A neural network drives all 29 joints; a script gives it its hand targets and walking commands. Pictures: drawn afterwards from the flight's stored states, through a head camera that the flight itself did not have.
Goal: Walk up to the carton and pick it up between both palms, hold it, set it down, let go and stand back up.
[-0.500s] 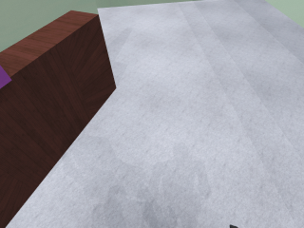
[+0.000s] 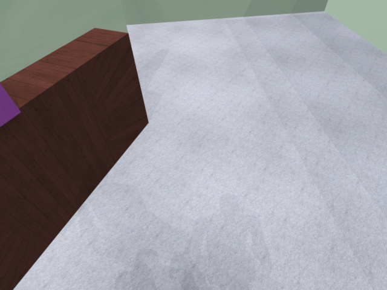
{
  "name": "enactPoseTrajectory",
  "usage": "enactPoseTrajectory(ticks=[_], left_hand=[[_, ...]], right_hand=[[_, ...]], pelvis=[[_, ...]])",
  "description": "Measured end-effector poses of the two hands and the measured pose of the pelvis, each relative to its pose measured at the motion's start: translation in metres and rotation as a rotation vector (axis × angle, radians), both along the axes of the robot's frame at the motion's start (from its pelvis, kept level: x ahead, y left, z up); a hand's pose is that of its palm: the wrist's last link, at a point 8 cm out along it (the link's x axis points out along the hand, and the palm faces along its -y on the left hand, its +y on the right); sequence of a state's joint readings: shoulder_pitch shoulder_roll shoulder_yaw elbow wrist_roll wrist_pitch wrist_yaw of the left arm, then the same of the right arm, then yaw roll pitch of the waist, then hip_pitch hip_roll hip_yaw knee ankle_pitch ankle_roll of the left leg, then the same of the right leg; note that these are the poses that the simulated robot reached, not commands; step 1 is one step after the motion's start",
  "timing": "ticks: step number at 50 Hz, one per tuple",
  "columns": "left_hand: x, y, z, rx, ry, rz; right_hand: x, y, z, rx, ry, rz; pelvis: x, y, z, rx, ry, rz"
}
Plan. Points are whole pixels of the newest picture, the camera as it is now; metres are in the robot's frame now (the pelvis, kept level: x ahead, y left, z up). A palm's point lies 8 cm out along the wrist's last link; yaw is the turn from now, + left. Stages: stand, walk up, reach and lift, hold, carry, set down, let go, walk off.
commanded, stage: stand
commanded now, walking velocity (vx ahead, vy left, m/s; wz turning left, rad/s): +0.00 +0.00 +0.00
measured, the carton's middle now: out of the picture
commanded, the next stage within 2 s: none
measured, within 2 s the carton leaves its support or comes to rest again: neither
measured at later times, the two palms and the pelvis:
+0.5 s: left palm out of the picture -0.01 +0.20 -0.14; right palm out of the picture -0.01 -0.21 -0.14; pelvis +0.00 +0.00 +0.01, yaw +0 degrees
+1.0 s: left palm out of the picture -0.02 +0.19 -0.14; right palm out of the picture -0.03 -0.19 -0.14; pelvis +0.00 +0.00 +0.01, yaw +0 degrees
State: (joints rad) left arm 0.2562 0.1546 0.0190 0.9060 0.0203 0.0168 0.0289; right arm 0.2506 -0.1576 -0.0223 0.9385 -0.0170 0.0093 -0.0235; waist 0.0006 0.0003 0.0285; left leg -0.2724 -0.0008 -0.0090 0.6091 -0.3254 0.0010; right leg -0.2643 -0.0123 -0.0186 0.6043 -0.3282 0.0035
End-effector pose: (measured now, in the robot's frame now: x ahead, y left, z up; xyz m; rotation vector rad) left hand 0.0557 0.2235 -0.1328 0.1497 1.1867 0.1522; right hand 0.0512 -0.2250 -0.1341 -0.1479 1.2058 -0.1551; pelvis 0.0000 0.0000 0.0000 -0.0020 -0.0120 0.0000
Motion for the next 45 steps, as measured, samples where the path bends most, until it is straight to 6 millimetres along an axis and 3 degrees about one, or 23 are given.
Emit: enactPoseTrajectory(ticks=[14, 29, 45], left_hand=[[-0.049, -0.009, -0.004, -0.022, 0.164, 0.051], [-0.069, -0.025, -0.007, -0.053, 0.248, 0.056], [-0.078, -0.028, -0.008, -0.063, 0.281, 0.056]], right_hand=[[-0.037, 0.008, -0.004, 0.027, 0.138, -0.034], [-0.066, 0.022, -0.006, 0.052, 0.225, -0.058], [-0.078, 0.029, -0.006, 0.062, 0.262, -0.060]], pelvis=[[0.002, 0.000, 0.007, 0.003, -0.016, 0.000], [0.003, 0.000, 0.010, 0.002, -0.030, -0.005], [0.002, 0.000, 0.011, 0.004, -0.033, -0.007]])
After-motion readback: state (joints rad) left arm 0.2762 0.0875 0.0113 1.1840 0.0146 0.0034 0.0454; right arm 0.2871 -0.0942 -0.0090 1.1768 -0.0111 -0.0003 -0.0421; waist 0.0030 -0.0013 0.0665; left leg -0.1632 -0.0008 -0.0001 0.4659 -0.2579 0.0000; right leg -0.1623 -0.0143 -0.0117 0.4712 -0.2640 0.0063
